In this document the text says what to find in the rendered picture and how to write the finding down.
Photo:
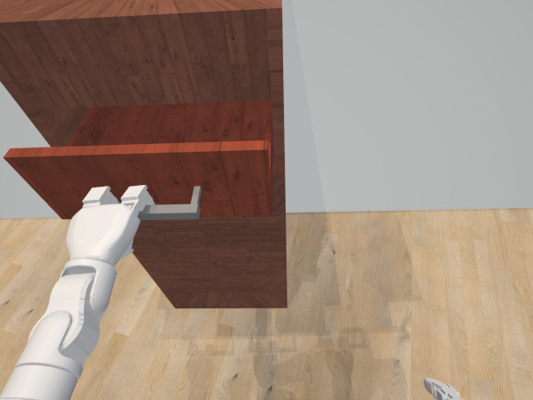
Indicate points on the right robot hand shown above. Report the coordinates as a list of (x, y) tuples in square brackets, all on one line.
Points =
[(441, 391)]

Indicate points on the drawer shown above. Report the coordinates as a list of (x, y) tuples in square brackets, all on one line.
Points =
[(224, 147)]

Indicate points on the left robot hand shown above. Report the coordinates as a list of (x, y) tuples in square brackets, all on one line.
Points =
[(104, 229)]

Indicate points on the left robot forearm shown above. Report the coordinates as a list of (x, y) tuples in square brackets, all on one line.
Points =
[(67, 333)]

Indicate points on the handle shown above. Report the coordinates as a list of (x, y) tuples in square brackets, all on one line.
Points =
[(173, 211)]

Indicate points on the cabinet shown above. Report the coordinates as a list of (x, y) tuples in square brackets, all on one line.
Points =
[(58, 58)]

